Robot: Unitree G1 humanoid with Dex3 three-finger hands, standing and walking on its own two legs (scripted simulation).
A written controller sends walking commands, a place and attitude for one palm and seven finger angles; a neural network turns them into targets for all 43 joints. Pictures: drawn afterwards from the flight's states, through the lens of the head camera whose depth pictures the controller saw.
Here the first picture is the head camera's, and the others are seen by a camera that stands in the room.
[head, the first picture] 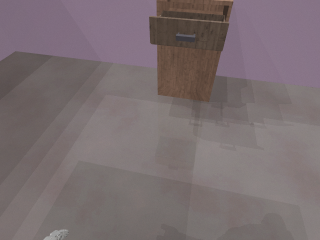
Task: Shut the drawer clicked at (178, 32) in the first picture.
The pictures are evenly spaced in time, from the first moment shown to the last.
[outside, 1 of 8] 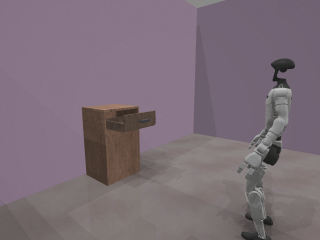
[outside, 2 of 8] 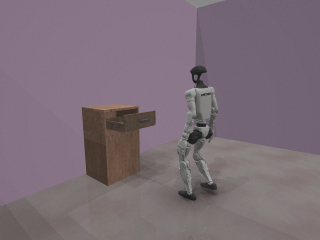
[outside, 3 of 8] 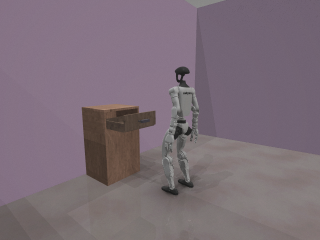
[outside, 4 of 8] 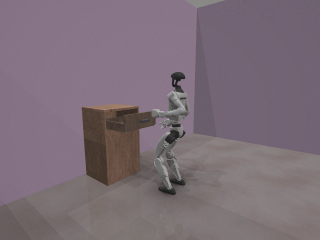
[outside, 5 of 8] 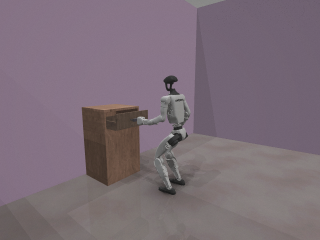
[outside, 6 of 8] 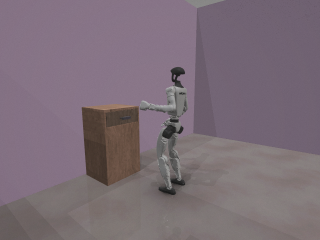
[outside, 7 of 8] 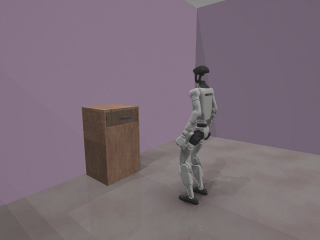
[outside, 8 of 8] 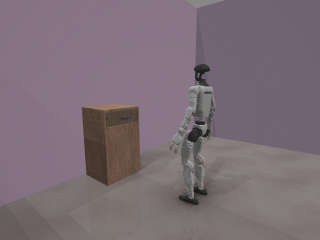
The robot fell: no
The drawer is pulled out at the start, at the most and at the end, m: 0.30 0.30 0.00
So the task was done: yes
